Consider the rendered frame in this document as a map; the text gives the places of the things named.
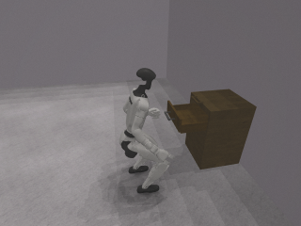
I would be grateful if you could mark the drawer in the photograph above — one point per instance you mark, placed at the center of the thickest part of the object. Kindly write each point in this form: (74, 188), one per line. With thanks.
(189, 118)

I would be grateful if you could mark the robot right thigh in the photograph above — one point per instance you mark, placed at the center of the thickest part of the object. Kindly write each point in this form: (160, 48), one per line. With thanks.
(131, 150)

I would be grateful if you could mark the robot right forearm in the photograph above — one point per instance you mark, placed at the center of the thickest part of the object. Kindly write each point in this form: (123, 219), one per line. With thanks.
(141, 138)

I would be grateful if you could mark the cabinet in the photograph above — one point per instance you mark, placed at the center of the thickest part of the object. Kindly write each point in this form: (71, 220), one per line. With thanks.
(229, 121)

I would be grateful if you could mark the right robot hand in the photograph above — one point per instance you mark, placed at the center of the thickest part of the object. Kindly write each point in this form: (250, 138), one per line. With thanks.
(163, 154)

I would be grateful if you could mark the robot left upper arm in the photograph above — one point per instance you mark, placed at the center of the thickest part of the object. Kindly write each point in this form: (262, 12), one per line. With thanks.
(125, 107)

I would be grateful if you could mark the robot right shin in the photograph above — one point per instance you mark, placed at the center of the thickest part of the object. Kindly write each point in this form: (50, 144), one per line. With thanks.
(155, 173)

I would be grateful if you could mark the left robot hand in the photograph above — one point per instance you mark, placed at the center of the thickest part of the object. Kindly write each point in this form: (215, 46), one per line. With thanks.
(154, 112)

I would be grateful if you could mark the robot right upper arm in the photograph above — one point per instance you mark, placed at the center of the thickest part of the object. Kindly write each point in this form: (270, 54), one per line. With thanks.
(142, 108)

